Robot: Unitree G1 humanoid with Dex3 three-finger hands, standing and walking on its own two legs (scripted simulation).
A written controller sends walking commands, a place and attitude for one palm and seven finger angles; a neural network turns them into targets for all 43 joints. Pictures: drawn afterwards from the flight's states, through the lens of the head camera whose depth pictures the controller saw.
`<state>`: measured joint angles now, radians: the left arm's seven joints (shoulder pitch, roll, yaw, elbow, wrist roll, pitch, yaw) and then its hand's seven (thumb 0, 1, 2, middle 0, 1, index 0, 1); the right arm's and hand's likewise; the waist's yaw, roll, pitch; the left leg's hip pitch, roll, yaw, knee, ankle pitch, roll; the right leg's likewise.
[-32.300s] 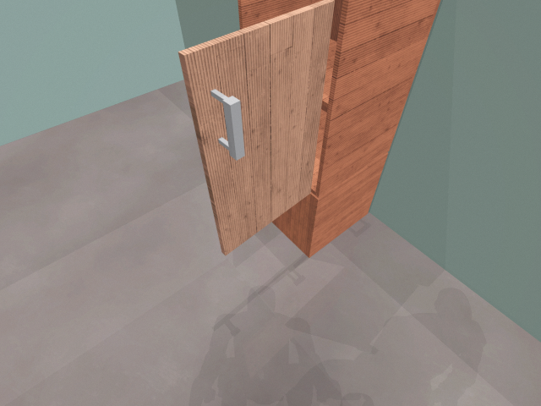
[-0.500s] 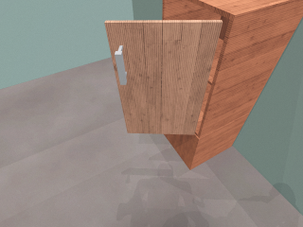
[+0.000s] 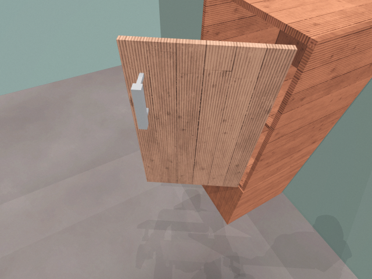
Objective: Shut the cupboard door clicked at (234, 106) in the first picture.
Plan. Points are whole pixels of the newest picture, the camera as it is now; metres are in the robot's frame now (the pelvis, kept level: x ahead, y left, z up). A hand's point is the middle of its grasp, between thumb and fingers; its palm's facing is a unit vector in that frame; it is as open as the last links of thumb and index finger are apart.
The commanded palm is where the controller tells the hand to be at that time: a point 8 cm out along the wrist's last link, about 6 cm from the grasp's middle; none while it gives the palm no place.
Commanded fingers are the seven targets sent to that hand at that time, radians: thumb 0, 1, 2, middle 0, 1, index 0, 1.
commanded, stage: come to a stop and stand still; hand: left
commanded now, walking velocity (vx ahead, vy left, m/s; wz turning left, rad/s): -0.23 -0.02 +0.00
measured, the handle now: (142, 102) +0.48 +0.14 +0.11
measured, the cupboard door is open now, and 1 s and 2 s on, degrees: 58 58 58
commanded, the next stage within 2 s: look again from close up in 1.24 s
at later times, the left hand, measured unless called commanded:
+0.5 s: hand out of the picture +0.09 +0.19 -0.19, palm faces +0.06 -0.98 -0.18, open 7.3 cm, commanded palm none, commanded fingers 0.00 0.90 0.90 -0.20 -0.30 -0.20 -0.30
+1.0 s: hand out of the picture -0.01 +0.16 -0.17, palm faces +0.02 -0.98 -0.18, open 7.3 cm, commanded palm none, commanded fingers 0.00 0.90 0.90 -0.20 -0.30 -0.20 -0.30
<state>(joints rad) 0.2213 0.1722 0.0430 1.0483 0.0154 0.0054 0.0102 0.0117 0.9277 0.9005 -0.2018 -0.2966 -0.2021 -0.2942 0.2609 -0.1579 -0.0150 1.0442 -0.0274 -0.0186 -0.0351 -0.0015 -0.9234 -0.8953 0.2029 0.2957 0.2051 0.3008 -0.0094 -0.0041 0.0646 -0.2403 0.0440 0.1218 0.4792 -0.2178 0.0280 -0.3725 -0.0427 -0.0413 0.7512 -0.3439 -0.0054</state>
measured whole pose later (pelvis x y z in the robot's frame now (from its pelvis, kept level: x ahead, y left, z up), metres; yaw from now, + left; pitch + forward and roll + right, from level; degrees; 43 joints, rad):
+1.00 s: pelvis -0.01 -0.01 +0.01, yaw +0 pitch -2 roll +0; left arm 0.27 0.16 0.00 1.12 0.01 0.01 0.03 0.01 0.92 0.90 -0.20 -0.30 -0.20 -0.29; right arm 0.28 -0.16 -0.01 1.14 -0.01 0.01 -0.02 0.00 -0.91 -0.90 0.20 0.30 0.20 0.30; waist -0.01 -0.02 0.02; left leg -0.15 0.01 0.10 0.36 -0.18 0.02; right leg -0.10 0.01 -0.01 0.38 -0.24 -0.02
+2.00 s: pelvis -0.01 +0.00 +0.00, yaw +0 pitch -1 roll +0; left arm 0.29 0.16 -0.02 1.09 0.01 -0.01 0.03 0.00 0.91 0.90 -0.20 -0.30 -0.20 -0.29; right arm 0.26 -0.17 0.00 1.10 -0.01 -0.03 -0.02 0.00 -0.91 -0.90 0.20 0.30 0.20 0.30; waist 0.00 -0.02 0.02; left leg -0.22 -0.01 0.10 0.47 -0.24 0.04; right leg -0.18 -0.01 -0.01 0.48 -0.29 0.00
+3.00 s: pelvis -0.03 +0.02 -0.01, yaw -1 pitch -1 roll +0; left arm 0.24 0.20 -0.01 0.96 0.02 0.01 0.03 0.00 0.91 0.90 -0.20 -0.30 -0.20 -0.29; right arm 0.23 -0.20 -0.02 0.96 -0.02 0.01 0.00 0.00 -0.92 -0.90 0.20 0.30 0.20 0.30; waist -0.01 0.04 0.03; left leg -0.28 -0.03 0.12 0.53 -0.25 0.08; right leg -0.24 -0.03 0.02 0.56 -0.31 0.00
